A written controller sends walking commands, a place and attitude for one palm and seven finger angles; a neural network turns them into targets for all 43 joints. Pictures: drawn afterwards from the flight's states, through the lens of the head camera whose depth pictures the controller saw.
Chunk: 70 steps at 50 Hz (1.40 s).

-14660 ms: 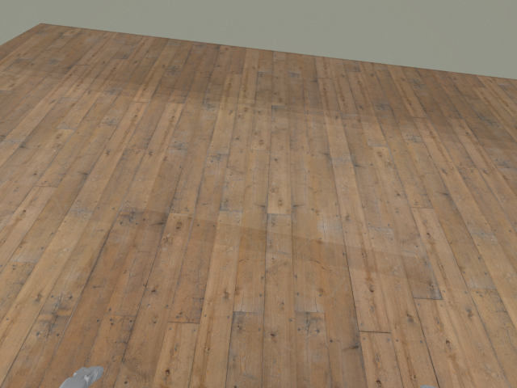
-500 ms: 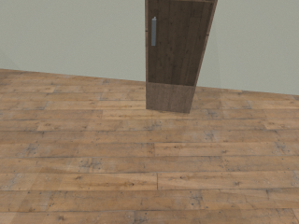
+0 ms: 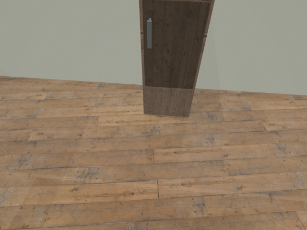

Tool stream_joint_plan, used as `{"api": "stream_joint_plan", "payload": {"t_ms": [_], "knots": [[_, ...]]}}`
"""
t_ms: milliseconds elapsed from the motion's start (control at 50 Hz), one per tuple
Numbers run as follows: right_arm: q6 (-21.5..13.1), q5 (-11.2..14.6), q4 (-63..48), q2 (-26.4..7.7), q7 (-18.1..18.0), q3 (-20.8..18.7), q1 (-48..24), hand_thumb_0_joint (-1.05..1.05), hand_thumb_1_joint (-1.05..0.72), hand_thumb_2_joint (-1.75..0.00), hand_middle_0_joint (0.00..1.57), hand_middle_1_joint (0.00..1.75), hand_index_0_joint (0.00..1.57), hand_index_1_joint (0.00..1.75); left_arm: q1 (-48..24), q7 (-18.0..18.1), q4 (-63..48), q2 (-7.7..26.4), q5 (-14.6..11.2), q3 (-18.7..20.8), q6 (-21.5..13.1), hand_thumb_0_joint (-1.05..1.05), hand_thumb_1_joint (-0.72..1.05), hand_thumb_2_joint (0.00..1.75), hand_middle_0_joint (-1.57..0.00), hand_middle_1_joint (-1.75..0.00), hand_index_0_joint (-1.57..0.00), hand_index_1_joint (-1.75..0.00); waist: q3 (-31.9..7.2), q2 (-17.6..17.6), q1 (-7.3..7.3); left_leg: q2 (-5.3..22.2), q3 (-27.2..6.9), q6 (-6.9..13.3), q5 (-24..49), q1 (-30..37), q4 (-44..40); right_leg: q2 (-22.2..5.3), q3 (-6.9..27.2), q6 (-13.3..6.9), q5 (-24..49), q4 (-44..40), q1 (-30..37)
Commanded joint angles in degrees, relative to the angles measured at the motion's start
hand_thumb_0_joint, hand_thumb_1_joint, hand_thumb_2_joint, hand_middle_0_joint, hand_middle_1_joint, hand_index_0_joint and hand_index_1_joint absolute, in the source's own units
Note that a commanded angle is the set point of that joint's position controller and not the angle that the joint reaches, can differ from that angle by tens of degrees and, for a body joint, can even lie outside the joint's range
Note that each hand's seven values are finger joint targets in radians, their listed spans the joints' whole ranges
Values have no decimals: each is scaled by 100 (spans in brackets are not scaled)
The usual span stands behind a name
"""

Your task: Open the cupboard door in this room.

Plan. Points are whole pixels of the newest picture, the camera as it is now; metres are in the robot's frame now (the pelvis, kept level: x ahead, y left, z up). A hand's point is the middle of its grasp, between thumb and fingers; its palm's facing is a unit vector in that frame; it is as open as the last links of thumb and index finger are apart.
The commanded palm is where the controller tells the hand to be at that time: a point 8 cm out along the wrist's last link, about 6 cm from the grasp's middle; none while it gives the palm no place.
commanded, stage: stand and wait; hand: left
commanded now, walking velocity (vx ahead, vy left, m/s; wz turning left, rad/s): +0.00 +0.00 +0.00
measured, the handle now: (149, 33) +1.15 +0.10 -0.01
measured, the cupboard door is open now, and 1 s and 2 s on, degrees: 0 0 0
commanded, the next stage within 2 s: look at it before walking up in 0.02 s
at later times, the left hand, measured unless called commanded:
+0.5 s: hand out of the picture +0.01 +0.19 -0.17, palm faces +0.03 -0.97 -0.23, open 7.4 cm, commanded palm none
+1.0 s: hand out of the picture +0.07 +0.18 -0.18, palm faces -0.07 -0.97 -0.22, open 7.4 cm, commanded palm none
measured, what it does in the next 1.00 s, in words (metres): shifts its weight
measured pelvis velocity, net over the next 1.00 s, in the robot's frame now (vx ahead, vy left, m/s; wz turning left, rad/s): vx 0.05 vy -0.01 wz -0.08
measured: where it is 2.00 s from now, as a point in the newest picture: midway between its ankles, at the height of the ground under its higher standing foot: (168, 205)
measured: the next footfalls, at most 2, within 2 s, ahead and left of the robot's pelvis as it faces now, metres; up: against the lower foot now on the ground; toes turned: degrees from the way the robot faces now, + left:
right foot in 1.08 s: +0.17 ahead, -0.15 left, +0.00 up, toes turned -13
left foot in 1.58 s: +0.41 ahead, +0.06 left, +0.00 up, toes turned +4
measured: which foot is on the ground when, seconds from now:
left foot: down 0.00-1.00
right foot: down 0.00-0.88, up 0.90-1.00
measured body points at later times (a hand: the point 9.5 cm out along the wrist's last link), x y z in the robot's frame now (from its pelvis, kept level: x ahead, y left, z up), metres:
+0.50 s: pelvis +0.00 +0.00 +0.00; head +0.01 +0.00 +0.45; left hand +0.01 +0.24 -0.15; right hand +0.01 -0.25 -0.16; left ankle -0.06 +0.11 -0.74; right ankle +0.03 -0.09 -0.74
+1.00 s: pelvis +0.05 -0.01 -0.01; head +0.06 -0.03 +0.44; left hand +0.07 +0.23 -0.16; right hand +0.01 -0.25 -0.17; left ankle -0.06 +0.11 -0.74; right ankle +0.05 -0.11 -0.72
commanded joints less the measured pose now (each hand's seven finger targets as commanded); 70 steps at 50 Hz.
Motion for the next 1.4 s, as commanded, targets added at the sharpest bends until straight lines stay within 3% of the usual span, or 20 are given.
{"api": "stream_joint_plan", "payload": {"t_ms": [0,660,720,800,840,860,880,940,980,1000,1020,1040,1060,1080,1100,1120,1160,1200,1260,1380], "knots": [[-72,12,-94,-581,-37,-79,456,0,-90,-90,20,30,20,30,428,2,-92,523,12,107,-47,0,90,90,-20,-30,-20,-30,380,58,12,665,-554,117,968,-717,-504,-712,729,30,957,-349,342],[-75,-16,-474,-1807,58,-233,-622,0,-90,-90,20,30,20,30,-597,-130,-446,1711,46,308,-127,0,90,90,-20,-30,-20,-30,101,-33,-15,716,-690,158,601,-444,-680,-797,903,-66,667,-715,509],[28,-69,-332,-1103,95,-80,-219,0,-90,-90,20,30,20,30,-271,-126,-302,1076,38,186,21,0,90,90,-20,-30,-20,-30,-18,-48,-24,638,-465,52,-353,-362,-491,-721,1037,1,-694,-740,338],[78,-111,-412,-1296,106,-152,-112,0,-90,-90,20,30,20,30,-271,-251,-438,1178,82,265,121,0,90,90,-20,-30,-20,-30,674,106,-51,835,-573,192,-1667,-641,-612,-448,1116,-69,-1976,-434,-612],[48,-115,-414,-1495,95,-242,102,0,-90,-90,20,30,20,30,-345,-317,-561,1032,100,279,106,0,90,90,-20,-30,-20,-30,901,624,-158,1326,-1142,480,-2166,-324,-993,-126,713,-21,-1674,548,-1359],[11,-105,-395,-1614,81,-293,238,0,-90,-90,20,30,20,30,-459,-350,-657,900,114,262,76,0,90,90,-20,-30,-20,-30,984,900,-237,1728,-1520,698,-1991,-20,-1180,3,357,30,-1154,1324,-1797],[-40,-102,-380,-1628,66,-336,384,0,-90,-90,20,30,20,30,-719,-367,-803,828,131,266,49,0,90,90,-20,-30,-20,-30,1071,911,-346,2033,-1674,933,-1183,376,-1208,-125,330,67,-1289,1964,-2380],[-153,-126,-315,-1503,50,-356,728,0,-90,-90,20,30,20,30,-1114,-399,-1081,769,120,313,-39,0,90,90,-20,-30,-20,-30,942,692,-434,2203,-1321,1132,1386,1225,-763,-469,430,116,-1627,2430,-3090],[-165,-154,-347,-1504,42,-374,589,0,-90,-90,20,30,20,30,-1020,-430,-1084,658,102,344,-69,0,90,90,-20,-30,-20,-30,823,717,-306,2034,-788,920,1898,932,-491,-504,228,98,-1653,2040,-2508],[-165,-155,-394,-1503,49,-375,399,0,-90,-90,20,30,20,30,-730,-449,-999,627,95,361,-64,0,90,90,-20,-30,-20,-30,712,680,-126,1865,-460,761,1902,542,-303,-434,63,68,-1461,1680,-1859],[-160,-140,-438,-1498,63,-372,228,0,-90,-90,20,30,20,30,-199,-459,-813,636,105,385,-68,0,90,90,-20,-30,-20,-30,484,410,158,1557,-34,570,2258,112,250,-186,-236,22,-1038,1210,-894],[-171,-85,-495,-1513,73,-375,39,0,-90,-90,20,30,20,30,784,-434,-482,744,129,442,-90,0,90,90,-20,-30,-20,-30,129,31,631,1192,378,368,2650,-594,1393,34,-291,-70,-407,806,494],[-212,4,-657,-1267,124,-347,-104,0,-90,-90,20,30,20,30,1844,-342,-168,1257,169,561,-152,0,90,90,-20,-30,-20,-30,-361,-1249,1052,690,618,107,1697,-1807,3066,-833,1254,-428,-634,197,1726],[-239,32,-922,-926,171,-283,-279,0,-90,-90,20,30,20,30,2307,-249,-2,1631,89,633,-180,0,90,90,-20,-30,-20,-30,-368,-2304,997,7,417,-70,-1405,-2961,4464,-2038,3488,-926,12,-802,2090],[-205,37,-942,-988,176,-312,-478,0,-90,-90,20,30,20,30,1953,-189,-57,1654,1,620,-189,0,90,90,-20,-30,-20,-30,-119,-1826,846,248,-164,6,-1569,-3226,5210,-2292,4023,-1240,-140,-1050,1726],[-188,32,-867,-928,193,-347,-650,0,-90,-90,20,30,20,30,1455,-162,-180,1434,-5,580,-194,0,90,90,-20,-30,-20,-30,292,-852,679,501,-335,54,-1093,-3303,5455,-2210,3626,-1232,-719,-1085,1141],[-136,-46,-801,-713,230,-361,-652,0,-90,-90,20,30,20,30,709,-163,-447,1108,48,485,-227,0,90,90,-20,-30,-20,-30,746,-123,318,789,-504,-6,-466,-3155,5181,-1999,2994,-980,-1390,-1230,-14],[-29,-91,-639,-537,259,-350,-326,0,-90,-90,20,30,20,30,533,-156,-448,841,88,395,-276,0,90,90,-20,-30,-20,-30,570,-120,56,793,-387,-104,-4,-2760,4773,-1627,2145,-723,-898,-1326,-400],[56,-81,-600,-488,301,-367,-132,0,-90,-90,20,30,20,30,543,-158,-382,789,92,360,-354,0,90,90,-20,-30,-20,-30,390,-385,-111,750,-284,-248,468,-2715,4222,-1321,1406,-563,-313,-1424,-355],[-15,-49,-956,-461,342,-335,-1046,0,-90,-90,20,30,20,30,945,-124,-141,693,101,337,-445,0,90,90,-20,-30,-20,-30,444,-431,110,698,-219,-298,708,-3364,2948,-1422,871,-594,1431,-1193,793]]}}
